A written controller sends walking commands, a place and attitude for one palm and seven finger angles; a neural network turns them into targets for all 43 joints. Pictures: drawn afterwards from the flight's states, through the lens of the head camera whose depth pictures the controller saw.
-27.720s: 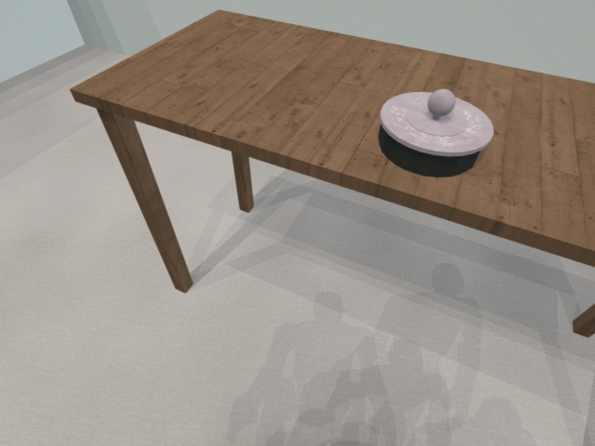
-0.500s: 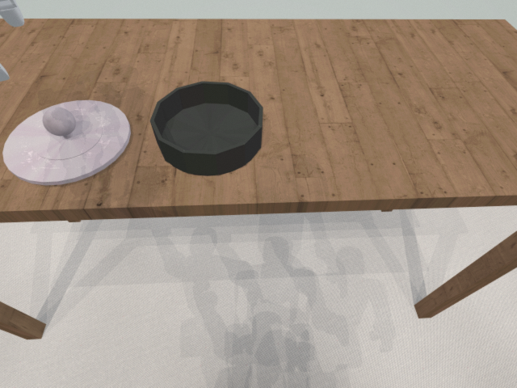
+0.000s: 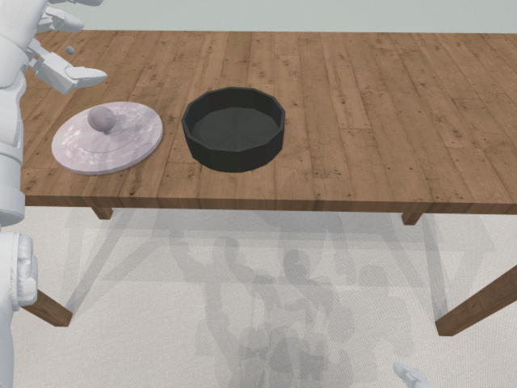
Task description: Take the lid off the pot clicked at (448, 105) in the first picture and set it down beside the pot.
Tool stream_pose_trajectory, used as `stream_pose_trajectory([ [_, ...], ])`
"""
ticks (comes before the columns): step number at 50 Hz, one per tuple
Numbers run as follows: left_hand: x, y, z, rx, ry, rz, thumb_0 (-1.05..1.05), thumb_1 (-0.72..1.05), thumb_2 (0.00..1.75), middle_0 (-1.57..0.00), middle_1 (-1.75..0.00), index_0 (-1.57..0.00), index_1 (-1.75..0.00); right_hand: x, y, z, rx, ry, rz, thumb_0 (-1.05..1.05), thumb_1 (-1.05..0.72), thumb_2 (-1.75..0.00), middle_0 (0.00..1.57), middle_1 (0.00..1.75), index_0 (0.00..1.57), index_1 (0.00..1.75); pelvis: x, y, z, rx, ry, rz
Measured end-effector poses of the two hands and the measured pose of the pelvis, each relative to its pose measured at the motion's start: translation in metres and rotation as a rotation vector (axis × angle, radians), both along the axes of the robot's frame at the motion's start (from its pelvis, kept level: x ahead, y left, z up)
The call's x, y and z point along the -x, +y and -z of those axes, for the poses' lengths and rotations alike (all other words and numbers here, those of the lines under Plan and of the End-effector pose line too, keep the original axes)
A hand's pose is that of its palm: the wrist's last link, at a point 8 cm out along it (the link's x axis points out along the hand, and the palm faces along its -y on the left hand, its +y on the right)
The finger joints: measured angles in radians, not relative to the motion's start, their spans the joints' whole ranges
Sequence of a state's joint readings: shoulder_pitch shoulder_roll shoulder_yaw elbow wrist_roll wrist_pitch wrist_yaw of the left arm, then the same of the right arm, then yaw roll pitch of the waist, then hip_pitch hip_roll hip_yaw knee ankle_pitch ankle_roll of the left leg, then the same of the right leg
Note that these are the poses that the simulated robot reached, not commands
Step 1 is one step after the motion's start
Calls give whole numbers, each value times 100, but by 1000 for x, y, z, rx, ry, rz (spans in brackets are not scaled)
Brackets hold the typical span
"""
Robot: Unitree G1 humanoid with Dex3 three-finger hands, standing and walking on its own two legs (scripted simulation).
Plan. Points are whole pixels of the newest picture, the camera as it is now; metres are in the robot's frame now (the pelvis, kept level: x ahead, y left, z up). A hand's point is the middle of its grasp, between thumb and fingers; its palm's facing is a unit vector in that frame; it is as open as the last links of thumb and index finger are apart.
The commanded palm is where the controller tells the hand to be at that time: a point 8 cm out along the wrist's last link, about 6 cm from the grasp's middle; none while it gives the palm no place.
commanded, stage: draw the hand back to the body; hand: left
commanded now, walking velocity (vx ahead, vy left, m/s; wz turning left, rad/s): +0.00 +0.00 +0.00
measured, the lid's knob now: (101, 119) +0.52 +0.30 +0.13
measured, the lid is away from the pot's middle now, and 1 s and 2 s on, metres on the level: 0.23 0.23 0.23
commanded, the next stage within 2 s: step back with the hand held close in 1.66 s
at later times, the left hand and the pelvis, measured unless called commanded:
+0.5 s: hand (56, 54) +0.38 +0.23 +0.31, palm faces +0.48 -0.85 -0.21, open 9.6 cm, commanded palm +0.32 +0.26 +0.32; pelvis +0.03 -0.05 +0.01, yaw -2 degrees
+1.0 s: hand (44, 119) +0.28 +0.19 +0.31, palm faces +0.52 -0.83 -0.21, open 7.6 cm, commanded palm +0.23 +0.23 +0.30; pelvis +0.01 -0.08 +0.01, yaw -1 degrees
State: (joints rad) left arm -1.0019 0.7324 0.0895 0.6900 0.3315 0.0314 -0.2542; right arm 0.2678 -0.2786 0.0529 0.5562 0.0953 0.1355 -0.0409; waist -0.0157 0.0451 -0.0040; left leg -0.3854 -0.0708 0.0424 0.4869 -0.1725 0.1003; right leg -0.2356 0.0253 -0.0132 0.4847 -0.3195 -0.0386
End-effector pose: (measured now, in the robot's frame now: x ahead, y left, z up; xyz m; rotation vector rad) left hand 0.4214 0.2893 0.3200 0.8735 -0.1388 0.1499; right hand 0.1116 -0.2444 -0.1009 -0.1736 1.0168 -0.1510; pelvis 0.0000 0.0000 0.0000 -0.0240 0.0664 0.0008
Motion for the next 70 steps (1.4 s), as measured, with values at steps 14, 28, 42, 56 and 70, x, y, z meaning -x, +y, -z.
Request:
stream_pose_trajectory([
  [14,39,-11,5,490,-466,-11,0,-1,94,-48,-50,-48,-50,-15,-35,-21,42,-124,18,1,-91,-90,20,30,20,30,-16,-25,-8,-7,-55,45],
  [28,95,-29,8,466,-517,-64,0,34,93,-37,-42,-37,-43,-51,-68,-21,33,-180,-5,2,-91,-90,20,30,20,29,-26,-55,-8,-25,-89,36],
  [42,154,-54,12,450,-569,-54,1,71,91,-26,-34,-26,-34,-84,-61,-28,-10,-287,-89,2,-91,-90,20,30,20,29,-18,-72,-7,-31,-127,21],
  [56,200,-69,17,416,-603,-8,1,87,90,-21,-30,-21,-31,-76,-55,-26,-17,-300,-91,2,-91,-90,20,30,20,29,-12,-73,-8,-30,-153,21],
  [70,248,-76,19,339,-610,47,1,88,90,-21,-30,-21,-31,-74,-43,-31,-18,-336,-97,2,-91,-90,20,30,20,29,-7,-64,-9,-24,-170,21],
])
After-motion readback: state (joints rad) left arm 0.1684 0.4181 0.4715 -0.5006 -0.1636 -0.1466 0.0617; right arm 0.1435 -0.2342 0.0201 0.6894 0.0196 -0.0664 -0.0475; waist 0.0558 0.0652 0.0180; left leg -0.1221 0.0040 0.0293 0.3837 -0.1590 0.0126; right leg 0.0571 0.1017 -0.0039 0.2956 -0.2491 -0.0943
